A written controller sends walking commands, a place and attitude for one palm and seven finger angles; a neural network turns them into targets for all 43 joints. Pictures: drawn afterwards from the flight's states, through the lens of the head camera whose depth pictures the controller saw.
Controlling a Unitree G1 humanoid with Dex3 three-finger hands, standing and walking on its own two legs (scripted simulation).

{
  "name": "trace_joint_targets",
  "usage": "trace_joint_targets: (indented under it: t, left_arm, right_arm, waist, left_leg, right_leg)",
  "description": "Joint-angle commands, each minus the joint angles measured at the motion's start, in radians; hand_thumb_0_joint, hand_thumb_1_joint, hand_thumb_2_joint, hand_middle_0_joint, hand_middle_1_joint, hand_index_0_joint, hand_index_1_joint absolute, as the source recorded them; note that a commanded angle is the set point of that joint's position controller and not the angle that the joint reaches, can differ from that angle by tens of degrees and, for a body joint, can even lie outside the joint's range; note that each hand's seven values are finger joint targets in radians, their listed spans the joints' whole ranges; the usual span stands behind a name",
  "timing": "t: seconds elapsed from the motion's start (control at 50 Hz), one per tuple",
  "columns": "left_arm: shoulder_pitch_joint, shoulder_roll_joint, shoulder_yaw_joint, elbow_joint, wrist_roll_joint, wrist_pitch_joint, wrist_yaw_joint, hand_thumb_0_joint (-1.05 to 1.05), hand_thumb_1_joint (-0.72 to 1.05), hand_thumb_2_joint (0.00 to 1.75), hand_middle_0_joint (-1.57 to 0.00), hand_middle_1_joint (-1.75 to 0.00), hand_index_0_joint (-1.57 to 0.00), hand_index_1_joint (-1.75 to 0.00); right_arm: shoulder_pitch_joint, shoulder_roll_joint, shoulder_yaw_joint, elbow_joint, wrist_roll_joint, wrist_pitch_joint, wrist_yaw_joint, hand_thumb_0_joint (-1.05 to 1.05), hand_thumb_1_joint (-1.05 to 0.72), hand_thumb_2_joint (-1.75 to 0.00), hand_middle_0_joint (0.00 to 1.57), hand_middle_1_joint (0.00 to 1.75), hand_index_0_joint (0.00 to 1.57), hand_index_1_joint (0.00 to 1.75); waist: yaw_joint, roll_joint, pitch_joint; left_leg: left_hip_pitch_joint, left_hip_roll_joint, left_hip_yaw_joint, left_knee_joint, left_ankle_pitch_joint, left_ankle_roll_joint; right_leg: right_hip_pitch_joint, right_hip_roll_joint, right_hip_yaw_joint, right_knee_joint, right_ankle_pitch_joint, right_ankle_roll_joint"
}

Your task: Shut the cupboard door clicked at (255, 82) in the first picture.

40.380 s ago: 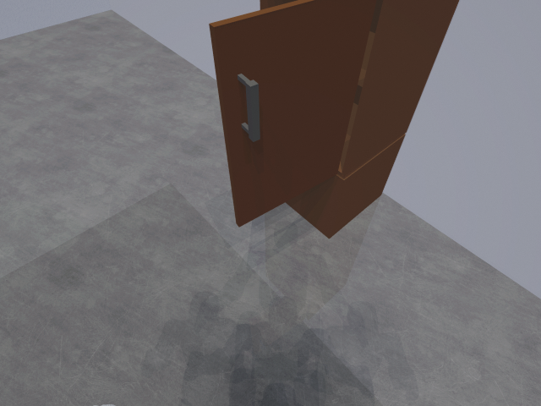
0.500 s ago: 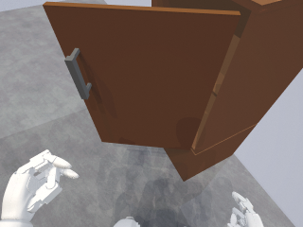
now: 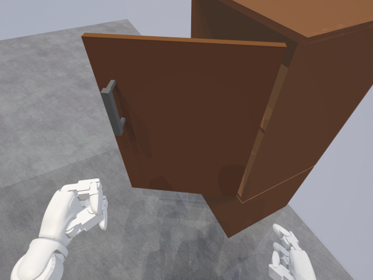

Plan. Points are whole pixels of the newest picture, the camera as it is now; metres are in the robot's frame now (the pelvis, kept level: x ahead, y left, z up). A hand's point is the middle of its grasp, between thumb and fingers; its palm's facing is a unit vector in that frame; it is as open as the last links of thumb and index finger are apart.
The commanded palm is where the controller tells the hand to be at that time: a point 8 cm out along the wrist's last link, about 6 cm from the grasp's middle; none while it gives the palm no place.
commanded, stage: raise the hand and make a fist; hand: left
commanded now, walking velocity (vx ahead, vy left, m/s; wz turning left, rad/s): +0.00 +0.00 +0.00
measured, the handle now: (115, 108) +0.47 +0.22 +0.12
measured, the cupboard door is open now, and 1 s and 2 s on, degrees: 57 57 57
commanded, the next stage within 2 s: bring the fist close to the handle in 0.48 s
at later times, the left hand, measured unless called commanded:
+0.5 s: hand (100, 194) +0.24 +0.17 +0.12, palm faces +0.03 -1.00 -0.06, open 3.1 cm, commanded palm +0.20 +0.22 +0.12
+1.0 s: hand (108, 169) +0.30 +0.18 +0.11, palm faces -0.04 -1.00 -0.02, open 3.1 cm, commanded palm +0.27 +0.24 +0.12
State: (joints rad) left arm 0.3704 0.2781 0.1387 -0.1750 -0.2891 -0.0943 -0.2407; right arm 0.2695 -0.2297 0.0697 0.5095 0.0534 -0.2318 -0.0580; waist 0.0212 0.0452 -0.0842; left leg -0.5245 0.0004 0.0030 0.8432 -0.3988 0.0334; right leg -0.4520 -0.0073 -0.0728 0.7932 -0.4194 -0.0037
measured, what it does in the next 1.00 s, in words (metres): stands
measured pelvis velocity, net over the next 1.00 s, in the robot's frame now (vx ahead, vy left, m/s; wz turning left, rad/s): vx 0.01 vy -0.02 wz -0.02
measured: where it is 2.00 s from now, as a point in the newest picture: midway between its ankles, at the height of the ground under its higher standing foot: outside the picture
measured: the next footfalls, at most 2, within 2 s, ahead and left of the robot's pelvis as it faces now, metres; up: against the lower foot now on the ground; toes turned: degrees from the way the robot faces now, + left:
none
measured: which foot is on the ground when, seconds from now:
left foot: down 0.00-1.00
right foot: down 0.00-1.00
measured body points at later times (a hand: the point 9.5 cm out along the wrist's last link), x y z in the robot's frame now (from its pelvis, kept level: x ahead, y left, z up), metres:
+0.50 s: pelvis +0.01 -0.02 +0.01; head +0.01 -0.03 +0.46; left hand +0.23 +0.23 +0.13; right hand +0.18 -0.25 -0.06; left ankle +0.02 +0.10 -0.70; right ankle -0.01 -0.12 -0.70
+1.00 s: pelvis +0.01 -0.02 +0.01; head +0.01 -0.03 +0.46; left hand +0.29 +0.24 +0.11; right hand +0.16 -0.26 -0.07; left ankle +0.02 +0.10 -0.70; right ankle -0.01 -0.12 -0.70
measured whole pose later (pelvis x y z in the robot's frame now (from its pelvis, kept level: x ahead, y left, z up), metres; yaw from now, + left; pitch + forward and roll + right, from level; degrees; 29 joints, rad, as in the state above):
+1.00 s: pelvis +0.01 -0.02 +0.01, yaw -1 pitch +4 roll +0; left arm 0.03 0.32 0.25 0.17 -0.32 -0.08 -0.32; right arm 0.26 -0.27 0.04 0.60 0.06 -0.21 -0.07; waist 0.00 0.04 -0.06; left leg -0.44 0.01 0.02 0.72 -0.35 0.01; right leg -0.40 0.00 -0.06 0.72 -0.39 -0.02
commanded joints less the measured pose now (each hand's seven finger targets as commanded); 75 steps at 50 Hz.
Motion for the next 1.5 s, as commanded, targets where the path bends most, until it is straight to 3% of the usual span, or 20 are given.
trace_joint_targets:
  t: [0.0,0.06,0.12,0.2,0.3,0.38,0.48,0.54,0.64,0.74,0.84,0.9,1.04,1.12,1.14,1.2,1.28,1.3,1.38,1.48]
  left_arm:
    - [-0.225,0.196,0.184,-0.295,-0.032,-0.13,0.042,0.0,0.9,0.9,-1.3,-1.5,-1.3,-1.5]
    - [-0.23,0.135,0.129,-0.248,-0.03,-0.126,0.029,0.0,0.9,0.9,-1.3,-1.5,-1.3,-1.5]
    - [-0.137,0.083,0.071,-0.115,-0.03,-0.053,-0.019,0.0,0.9,0.9,-1.3,-1.5,-1.3,-1.5]
    - [-0.117,0.13,0.115,-0.092,-0.041,0.021,-0.054,0.0,0.9,0.9,-1.3,-1.5,-1.3,-1.5]
    - [-0.232,0.196,0.204,-0.266,-0.045,-0.085,0.013,0.0,0.9,0.9,-1.3,-1.5,-1.3,-1.5]
    - [-0.228,0.128,0.142,-0.242,-0.027,-0.171,0.034,0.0,0.9,0.9,-1.3,-1.5,-1.3,-1.5]
    - [-0.152,0.098,0.075,-0.126,-0.02,-0.095,-0.03,0.0,0.9,0.9,-1.3,-1.5,-1.3,-1.5]
    - [-0.139,0.125,0.113,-0.108,-0.037,-0.04,-0.052,0.0,0.9,0.9,-1.3,-1.5,-1.3,-1.5]
    - [-0.348,0.194,0.211,-0.14,-0.049,-0.101,0.002,0.0,0.9,0.9,-1.3,-1.5,-1.3,-1.5]
    - [-0.496,0.168,0.148,-0.038,-0.026,-0.155,-0.006,0.0,0.9,0.9,-1.3,-1.5,-1.3,-1.5]
    - [-0.509,0.182,0.132,0.118,-0.035,-0.071,-0.084,0.0,0.9,0.9,-1.3,-1.5,-1.3,-1.5]
    - [-0.473,0.265,0.247,0.179,-0.056,-0.039,-0.085,0.0,0.9,0.9,-1.3,-1.5,-1.3,-1.5]
    - [-0.654,0.256,0.25,0.168,-0.039,-0.103,-0.03,0.0,0.9,0.9,-1.3,-1.5,-1.3,-1.5]
    - [-0.691,0.238,0.196,0.199,-0.014,-0.113,-0.052,0.0,0.9,0.9,-1.3,-1.5,-1.3,-1.5]
    - [-0.727,0.215,0.166,0.213,-0.015,-0.107,-0.063,0.0,0.9,0.9,-1.3,-1.5,-1.3,-1.5]
    - [-0.779,0.272,0.207,0.288,-0.022,-0.086,-0.076,0.0,0.9,0.9,-1.3,-1.5,-1.3,-1.5]
    - [-0.931,0.261,0.193,0.318,-0.019,-0.084,-0.07,0.0,0.9,0.9,-1.3,-1.5,-1.3,-1.5]
    - [-0.927,0.299,0.227,0.327,-0.016,-0.089,-0.059,0.0,0.9,0.9,-1.3,-1.5,-1.3,-1.5]
    - [-0.972,0.282,0.209,0.386,0.007,-0.111,-0.044,0.0,0.9,0.9,-1.3,-1.5,-1.3,-1.5]
    - [-0.964,0.31,0.238,0.504,0.013,-0.095,-0.054,0.0,0.9,0.9,-1.3,-1.5,-1.3,-1.5]
  right_arm:
    - [-0.08,-0.135,-0.057,-0.133,0.0,-0.069,-0.016,0.0,-0.9,-0.9,0.2,0.3,0.2,0.3]
    - [-0.086,-0.132,-0.055,-0.113,0.007,-0.081,-0.007,0.0,-0.9,-0.9,0.2,0.3,0.2,0.3]
    - [-0.081,-0.142,-0.061,-0.107,0.016,-0.082,-0.002,0.0,-0.9,-0.9,0.2,0.3,0.2,0.3]
    - [-0.092,-0.155,-0.07,-0.121,0.015,-0.075,-0.011,0.0,-0.9,-0.9,0.2,0.3,0.2,0.3]
    - [-0.093,-0.142,-0.071,-0.12,-0.005,-0.078,-0.011,0.0,-0.9,-0.9,0.2,0.3,0.2,0.3]
    - [-0.086,-0.131,-0.071,-0.095,-0.002,-0.088,0.003,0.0,-0.9,-0.9,0.2,0.3,0.2,0.3]
    - [-0.082,-0.146,-0.076,-0.096,0.01,-0.08,0.002,0.0,-0.9,-0.9,0.2,0.3,0.2,0.3]
    - [-0.092,-0.151,-0.078,-0.113,0.01,-0.065,-0.007,0.0,-0.9,-0.9,0.2,0.3,0.2,0.3]
    - [-0.103,-0.145,-0.072,-0.096,0.001,-0.055,-0.018,0.0,-0.9,-0.9,0.2,0.3,0.2,0.3]
    - [-0.101,-0.146,-0.071,-0.061,0.008,-0.062,-0.02,0.0,-0.9,-0.9,0.2,0.3,0.2,0.3]
    - [-0.086,-0.163,-0.075,-0.059,0.017,-0.053,-0.029,0.0,-0.9,-0.9,0.2,0.3,0.2,0.3]
    - [-0.086,-0.172,-0.079,-0.066,0.011,-0.039,-0.03,0.0,-0.9,-0.9,0.2,0.3,0.2,0.3]
    - [-0.087,-0.162,-0.079,-0.066,0.005,-0.025,-0.022,0.0,-0.9,-0.9,0.2,0.3,0.2,0.3]
    - [-0.072,-0.168,-0.084,-0.057,0.009,-0.018,-0.021,0.0,-0.9,-0.9,0.2,0.3,0.2,0.3]
    - [-0.068,-0.168,-0.084,-0.054,0.01,-0.017,-0.021,0.0,-0.9,-0.9,0.2,0.3,0.2,0.3]
    - [-0.054,-0.184,-0.088,-0.038,0.011,-0.004,-0.033,0.0,-0.9,-0.9,0.2,0.3,0.2,0.3]
    - [-0.056,-0.181,-0.083,-0.034,0.012,0.008,-0.037,0.0,-0.9,-0.9,0.2,0.3,0.2,0.3]
    - [-0.053,-0.184,-0.086,-0.031,0.007,0.011,-0.038,0.0,-0.9,-0.9,0.2,0.3,0.2,0.3]
    - [-0.045,-0.179,-0.082,-0.029,0.005,0.025,-0.029,0.0,-0.9,-0.9,0.2,0.3,0.2,0.3]
    - [-0.018,-0.189,-0.088,-0.026,0.005,0.051,-0.021,0.0,-0.9,-0.9,0.2,0.3,0.2,0.3]
  waist:
    - [0.007,0.041,-0.139]
    - [-0.001,0.079,-0.123]
    - [-0.002,-0.002,-0.051]
    - [0.013,-0.082,-0.036]
    - [0.02,-0.036,-0.135]
    - [0.001,0.035,-0.129]
    - [-0.009,0.012,-0.063]
    - [-0.003,-0.09,-0.06]
    - [-0.014,-0.08,-0.067]
    - [-0.032,0.038,-0.087]
    - [-0.024,-0.028,-0.136]
    - [0.011,-0.091,-0.15]
    - [-0.008,-0.034,-0.141]
    - [-0.022,0.034,-0.175]
    - [-0.035,0.026,-0.176]
    - [-0.042,-0.033,-0.162]
    - [-0.048,0.009,-0.19]
    - [-0.038,0.0,-0.203]
    - [-0.04,0.041,-0.226]
    - [-0.032,-0.002,-0.227]
  left_leg:
    - [0.148,0.008,-0.071,-0.198,0.151,-0.012]
    - [0.173,0.007,-0.063,-0.21,0.187,-0.015]
    - [0.136,0.004,-0.053,-0.218,0.181,-0.011]
    - [0.114,-0.008,-0.039,-0.211,0.173,-0.002]
    - [0.17,-0.01,-0.032,-0.2,0.262,-0.005]
    - [0.188,-0.011,-0.024,-0.191,0.263,-0.009]
    - [0.149,-0.013,-0.019,-0.191,0.216,-0.003]
    - [0.119,-0.016,-0.019,-0.182,0.202,0.0]
    - [0.129,-0.014,-0.023,-0.184,0.193,-0.003]
    - [0.169,-0.014,-0.022,-0.19,0.166,-0.003]
    - [0.162,-0.014,-0.02,-0.189,0.216,0.0]
    - [0.142,-0.012,-0.021,-0.191,0.251,-0.003]
    - [0.178,-0.011,-0.014,-0.209,0.257,-0.005]
    - [0.215,-0.007,-0.015,-0.204,0.28,-0.004]
    - [0.219,-0.009,-0.017,-0.203,0.27,-0.004]
    - [0.199,-0.003,-0.024,-0.202,0.248,-0.002]
    - [0.227,-0.004,-0.039,-0.213,0.255,-0.007]
    - [0.225,-0.002,-0.038,-0.207,0.268,-0.006]
    - [0.247,0.001,-0.042,-0.208,0.302,-0.013]
    - [0.217,0.003,-0.039,-0.203,0.331,-0.014]
  right_leg:
    - [0.046,0.034,0.009,-0.125,0.158,-0.028]
    - [0.056,0.03,0.005,-0.136,0.201,-0.028]
    - [0.066,0.023,0.009,-0.17,0.219,-0.021]
    - [0.094,0.01,0.041,-0.207,0.208,-0.011]
    - [0.132,0.016,0.038,-0.168,0.297,-0.014]
    - [0.096,0.019,0.031,-0.152,0.302,-0.018]
    - [0.087,0.007,0.05,-0.189,0.28,-0.01]
    - [0.109,-0.006,0.08,-0.213,0.26,0.005]
    - [0.09,0.002,0.078,-0.207,0.222,0.002]
    - [0.058,0.008,0.074,-0.2,0.183,-0.011]
    - [0.108,-0.003,0.082,-0.203,0.276,0.0]
    - [0.155,-0.009,0.087,-0.198,0.324,0.003]
    - [0.105,0.009,0.061,-0.184,0.311,-0.006]
    - [0.089,0.013,0.053,-0.173,0.328,-0.013]
    - [0.081,0.013,0.054,-0.176,0.323,-0.012]
    - [0.076,0.016,0.053,-0.187,0.298,-0.011]
    - [0.055,0.018,0.039,-0.178,0.29,-0.019]
    - [0.07,0.016,0.045,-0.176,0.298,-0.018]
    - [0.052,0.02,0.036,-0.16,0.317,-0.025]
    - [0.067,0.02,0.034,-0.156,0.356,-0.025]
